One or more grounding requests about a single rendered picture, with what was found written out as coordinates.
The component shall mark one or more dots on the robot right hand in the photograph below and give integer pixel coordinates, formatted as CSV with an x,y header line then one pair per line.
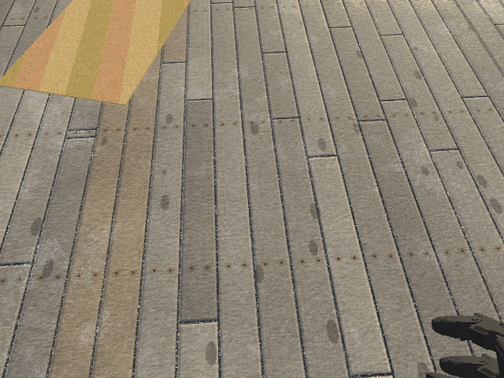
x,y
484,332

